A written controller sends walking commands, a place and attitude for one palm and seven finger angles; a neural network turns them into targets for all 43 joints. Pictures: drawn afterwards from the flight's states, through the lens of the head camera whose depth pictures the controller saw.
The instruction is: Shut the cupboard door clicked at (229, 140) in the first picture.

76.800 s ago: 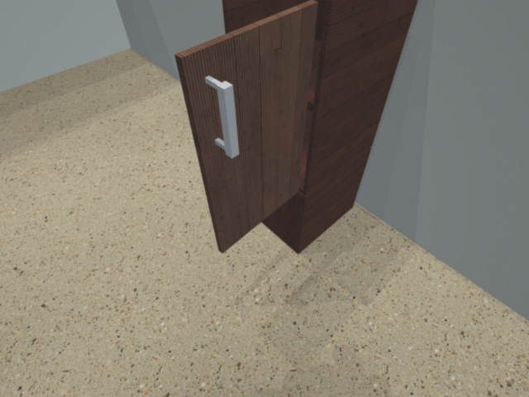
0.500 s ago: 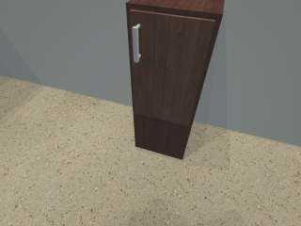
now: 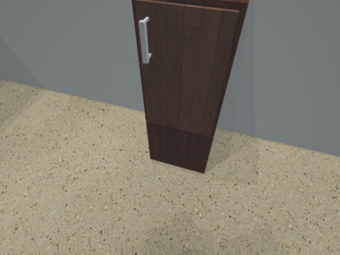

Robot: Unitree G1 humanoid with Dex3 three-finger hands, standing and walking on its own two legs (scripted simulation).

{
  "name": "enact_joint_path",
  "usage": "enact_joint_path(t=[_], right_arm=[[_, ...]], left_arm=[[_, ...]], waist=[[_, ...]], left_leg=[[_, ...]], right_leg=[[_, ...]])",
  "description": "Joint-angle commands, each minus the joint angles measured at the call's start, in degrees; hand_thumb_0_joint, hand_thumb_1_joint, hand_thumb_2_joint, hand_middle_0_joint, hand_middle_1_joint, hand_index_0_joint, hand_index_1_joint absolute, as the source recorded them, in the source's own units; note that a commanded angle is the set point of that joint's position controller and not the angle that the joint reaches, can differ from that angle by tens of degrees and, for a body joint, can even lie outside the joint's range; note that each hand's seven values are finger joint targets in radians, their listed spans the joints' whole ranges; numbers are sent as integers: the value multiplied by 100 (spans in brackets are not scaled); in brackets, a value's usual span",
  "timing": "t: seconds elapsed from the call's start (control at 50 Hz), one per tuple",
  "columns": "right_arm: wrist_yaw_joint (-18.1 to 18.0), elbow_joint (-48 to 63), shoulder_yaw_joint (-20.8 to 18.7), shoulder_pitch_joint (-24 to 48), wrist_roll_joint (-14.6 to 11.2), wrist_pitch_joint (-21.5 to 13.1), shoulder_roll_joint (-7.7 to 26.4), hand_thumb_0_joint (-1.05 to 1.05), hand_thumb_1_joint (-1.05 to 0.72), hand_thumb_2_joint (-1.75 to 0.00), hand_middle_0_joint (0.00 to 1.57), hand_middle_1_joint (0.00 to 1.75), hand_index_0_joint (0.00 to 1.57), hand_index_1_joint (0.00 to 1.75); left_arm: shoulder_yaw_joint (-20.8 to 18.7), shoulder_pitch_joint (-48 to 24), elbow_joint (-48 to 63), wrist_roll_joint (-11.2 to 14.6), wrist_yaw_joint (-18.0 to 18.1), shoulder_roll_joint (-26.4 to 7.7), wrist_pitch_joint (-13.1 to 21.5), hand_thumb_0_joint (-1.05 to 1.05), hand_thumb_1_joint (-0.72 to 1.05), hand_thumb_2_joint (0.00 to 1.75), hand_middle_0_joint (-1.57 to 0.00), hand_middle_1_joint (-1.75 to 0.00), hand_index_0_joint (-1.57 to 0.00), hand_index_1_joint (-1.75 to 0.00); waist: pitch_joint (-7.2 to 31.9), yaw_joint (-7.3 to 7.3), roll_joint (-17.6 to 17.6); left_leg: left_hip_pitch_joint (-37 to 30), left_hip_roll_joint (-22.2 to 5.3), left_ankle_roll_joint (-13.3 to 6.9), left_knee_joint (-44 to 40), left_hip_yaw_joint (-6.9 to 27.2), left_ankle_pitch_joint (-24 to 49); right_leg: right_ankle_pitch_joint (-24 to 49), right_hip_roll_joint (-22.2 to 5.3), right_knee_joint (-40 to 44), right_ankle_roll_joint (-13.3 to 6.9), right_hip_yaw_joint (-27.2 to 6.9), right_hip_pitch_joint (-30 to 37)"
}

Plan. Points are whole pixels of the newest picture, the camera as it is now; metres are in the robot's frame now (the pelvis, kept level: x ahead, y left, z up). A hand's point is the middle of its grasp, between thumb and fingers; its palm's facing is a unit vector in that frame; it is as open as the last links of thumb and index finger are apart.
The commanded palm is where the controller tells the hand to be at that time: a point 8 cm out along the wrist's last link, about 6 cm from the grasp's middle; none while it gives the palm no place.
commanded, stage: look to check the result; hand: left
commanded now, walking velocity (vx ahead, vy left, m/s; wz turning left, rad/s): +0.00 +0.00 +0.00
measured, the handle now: (146, 40) +0.80 +0.12 +0.12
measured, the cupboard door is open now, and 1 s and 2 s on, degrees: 0 0 0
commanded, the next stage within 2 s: stand and wait in 0.22 s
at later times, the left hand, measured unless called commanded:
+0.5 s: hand out of the picture -0.03 +0.13 -0.18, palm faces +0.05 -0.99 -0.15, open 7.4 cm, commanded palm none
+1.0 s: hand out of the picture -0.03 +0.15 -0.18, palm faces +0.03 -0.99 -0.16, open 7.4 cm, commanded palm none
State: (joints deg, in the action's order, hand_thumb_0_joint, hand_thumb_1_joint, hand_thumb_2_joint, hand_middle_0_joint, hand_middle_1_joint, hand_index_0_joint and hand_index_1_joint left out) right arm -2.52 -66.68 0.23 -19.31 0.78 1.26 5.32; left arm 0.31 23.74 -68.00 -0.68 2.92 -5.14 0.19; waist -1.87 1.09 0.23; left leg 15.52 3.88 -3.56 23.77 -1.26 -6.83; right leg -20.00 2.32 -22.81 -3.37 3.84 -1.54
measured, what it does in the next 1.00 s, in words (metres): stands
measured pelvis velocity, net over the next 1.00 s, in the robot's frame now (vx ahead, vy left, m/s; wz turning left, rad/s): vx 0.03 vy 0.00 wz -0.02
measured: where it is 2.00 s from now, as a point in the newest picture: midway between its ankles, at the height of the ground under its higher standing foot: outside the picture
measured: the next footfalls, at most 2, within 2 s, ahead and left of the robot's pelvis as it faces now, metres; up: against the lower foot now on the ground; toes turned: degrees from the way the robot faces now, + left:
none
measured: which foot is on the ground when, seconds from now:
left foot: down 0.00-1.00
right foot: down 0.00-1.00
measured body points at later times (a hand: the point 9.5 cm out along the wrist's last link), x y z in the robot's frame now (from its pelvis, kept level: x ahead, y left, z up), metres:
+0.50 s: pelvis +0.03 -0.01 +0.00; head +0.04 -0.01 +0.45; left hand -0.03 +0.18 -0.17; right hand +0.01 -0.23 -0.16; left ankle +0.07 +0.08 -0.74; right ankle -0.08 -0.07 -0.74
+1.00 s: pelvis +0.03 +0.00 +0.00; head +0.04 +0.00 +0.45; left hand -0.03 +0.20 -0.16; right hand +0.00 -0.21 -0.16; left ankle +0.07 +0.08 -0.74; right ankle -0.08 -0.07 -0.74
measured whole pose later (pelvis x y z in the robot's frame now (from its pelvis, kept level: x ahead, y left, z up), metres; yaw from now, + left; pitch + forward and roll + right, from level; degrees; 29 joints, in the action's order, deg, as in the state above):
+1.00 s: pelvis +0.03 +0.00 +0.00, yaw -1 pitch -2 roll +1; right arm -3.1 -66.2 0.9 -16.4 0.7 0.8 6.6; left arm 0.2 21.4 -66.6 -0.5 2.9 -5.8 0.0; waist -3.3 0.4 -1.0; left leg 13.1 3.9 -3.5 25.5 -2.1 -10.5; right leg -21.2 2.2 -20.4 -3.3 2.8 2.6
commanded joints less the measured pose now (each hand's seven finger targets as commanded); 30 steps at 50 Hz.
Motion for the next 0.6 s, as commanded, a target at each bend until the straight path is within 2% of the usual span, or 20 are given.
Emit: enact_joint_path(t=[0.0, 0.06, 0.18, 0.24, 0.3, 0.36, 0.46, 0.58], right_arm=[[-67, 66, -50, -371, -18, -83, 511, 0, -90, -90, 20, 30, 20, 30], [-74, 61, -38, -346, -14, -91, 502, 0, -90, -90, 20, 30, 20, 30], [-91, 76, -24, -240, -30, -116, 533, 0, -90, -90, 20, 30, 20, 30], [-106, 75, -12, -210, -20, -120, 503, 0, -90, -90, 20, 30, 20, 30], [-111, 90, -15, -190, -22, -111, 519, 0, -90, -90, 20, 30, 20, 30], [-121, 89, -7, -168, -16, -106, 521, 0, -90, -90, 20, 30, 20, 30], [-134, 121, -7, -135, -23, -109, 550, 0, -90, -90, 20, 30, 20, 30], [-139, 139, -8, -116, -28, -103, 615, 0, -90, -90, 20, 30, 20, 30]], left_arm=[[-82, 687, -53, 27, 48, -385, 35, 0, 90, 90, -20, -30, -20, -30], [-76, 674, -61, 30, 51, -369, 40, 0, 90, 90, -20, -30, -20, -30], [-96, 696, -31, 19, 84, -416, 48, 0, 90, 90, -20, -30, -20, -30], [-101, 655, -13, 26, 88, -373, 38, 0, 90, 90, -20, -30, -20, -30], [-107, 620, -1, 22, 98, -398, 34, 0, 90, 90, -20, -30, -20, -30], [-114, 612, 13, 28, 90, -404, 16, 0, 90, 90, -20, -30, -20, -30], [-130, 582, 29, 33, 87, -438, 12, 0, 90, 90, -20, -30, -20, -30], [-133, 576, 58, 32, 83, -477, 0, 0, 90, 90, -20, -30, -20, -30]], waist=[[-600, -28, -155], [-584, -28, -151], [-472, -74, -265], [-468, -64, -179], [-498, -59, -275], [-560, -68, -111], [-445, -77, -221], [-425, -89, -186]], left_leg=[[-489, -796, -56, -237, 872, 345], [-517, -802, -57, -227, 861, 426], [-511, -796, -83, 28, 728, 826], [-511, -785, -84, 68, 707, 895], [-454, -779, -70, 142, 657, 907], [-445, -781, -76, 119, 682, 876], [-517, -783, -75, 195, 627, 983], [-584, -812, -91, 194, 660, 1051]], right_leg=[[733, -831, 704, 42, -646, -964], [848, -829, 693, 49, -667, -912], [1763, -881, 649, 225, -624, -658], [1982, -903, 624, 229, -643, -579], [2264, -927, 608, 286, -603, -512], [2089, -913, 613, 249, -622, -505], [2450, -925, 591, 302, -610, -381], [2312, -890, 592, 291, -621, -379]])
